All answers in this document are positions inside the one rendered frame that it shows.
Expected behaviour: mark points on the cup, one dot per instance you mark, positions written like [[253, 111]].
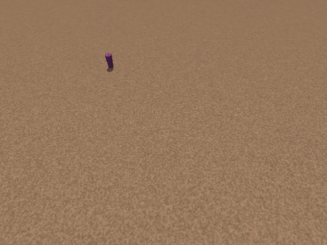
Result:
[[109, 60]]

